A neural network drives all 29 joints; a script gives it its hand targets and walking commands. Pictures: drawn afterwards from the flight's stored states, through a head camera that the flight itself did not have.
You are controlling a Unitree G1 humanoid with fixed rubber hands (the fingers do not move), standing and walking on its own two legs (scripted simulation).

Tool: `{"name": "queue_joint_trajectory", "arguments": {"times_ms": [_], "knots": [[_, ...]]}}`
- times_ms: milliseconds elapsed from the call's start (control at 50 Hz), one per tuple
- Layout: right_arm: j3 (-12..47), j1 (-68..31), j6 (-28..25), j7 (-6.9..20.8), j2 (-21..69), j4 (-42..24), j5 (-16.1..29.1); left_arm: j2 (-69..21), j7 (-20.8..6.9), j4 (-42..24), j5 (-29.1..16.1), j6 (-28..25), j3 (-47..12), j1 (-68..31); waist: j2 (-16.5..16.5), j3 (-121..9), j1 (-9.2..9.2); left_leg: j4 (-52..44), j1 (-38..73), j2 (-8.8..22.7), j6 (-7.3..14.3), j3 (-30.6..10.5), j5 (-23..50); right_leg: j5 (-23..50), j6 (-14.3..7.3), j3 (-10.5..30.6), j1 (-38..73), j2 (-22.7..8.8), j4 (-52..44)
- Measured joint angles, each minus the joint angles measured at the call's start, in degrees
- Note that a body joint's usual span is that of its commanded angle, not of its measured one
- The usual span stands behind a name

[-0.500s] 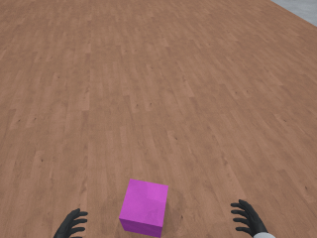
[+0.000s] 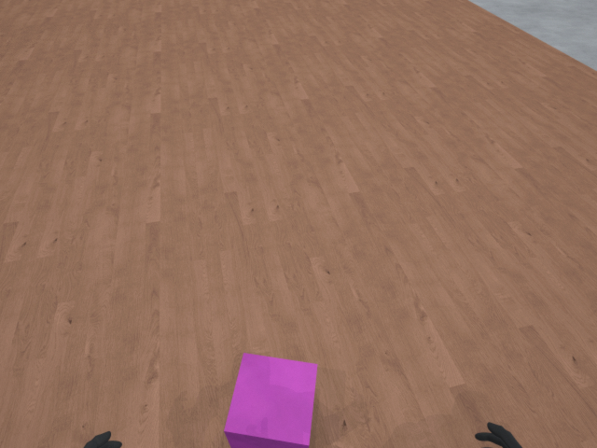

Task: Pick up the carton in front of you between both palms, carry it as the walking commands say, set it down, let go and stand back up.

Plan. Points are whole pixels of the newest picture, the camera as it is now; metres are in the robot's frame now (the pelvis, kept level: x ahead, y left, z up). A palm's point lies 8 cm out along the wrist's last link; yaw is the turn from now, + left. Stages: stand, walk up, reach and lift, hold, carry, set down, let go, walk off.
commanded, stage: stand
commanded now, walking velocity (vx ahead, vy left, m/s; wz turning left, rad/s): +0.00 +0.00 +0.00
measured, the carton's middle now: (274, 410) +0.38 +0.06 -0.64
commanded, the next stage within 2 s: none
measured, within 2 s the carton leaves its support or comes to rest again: neither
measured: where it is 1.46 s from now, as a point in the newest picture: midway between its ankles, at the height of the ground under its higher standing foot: outside the picture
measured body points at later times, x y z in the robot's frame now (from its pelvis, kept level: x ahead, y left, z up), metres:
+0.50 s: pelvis -0.02 +0.00 +0.01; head -0.02 +0.01 +0.46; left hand +0.08 +0.31 -0.11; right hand +0.10 -0.31 -0.10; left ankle +0.01 +0.11 -0.73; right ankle -0.09 -0.13 -0.73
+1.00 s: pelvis -0.03 +0.01 +0.01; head -0.03 +0.01 +0.46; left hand +0.06 +0.32 -0.11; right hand +0.07 -0.31 -0.10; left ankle +0.01 +0.11 -0.73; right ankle -0.09 -0.13 -0.73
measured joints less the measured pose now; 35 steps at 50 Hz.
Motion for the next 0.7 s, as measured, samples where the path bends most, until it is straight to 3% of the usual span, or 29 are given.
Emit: {"name": "queue_joint_trajectory", "arguments": {"times_ms": [700], "knots": [[1.0,-1.6,-0.2,0.6,-2.7,9.0,0.6,1.6,-0.4,11.7,-0.5,-1.0,-1.4,-1.5,1.0,1.4,-0.11,-5.9,3.3,0.5,0.2,0.2,5.0,5.0,0.3,0.3,2.9,0.1,-5.6]]}}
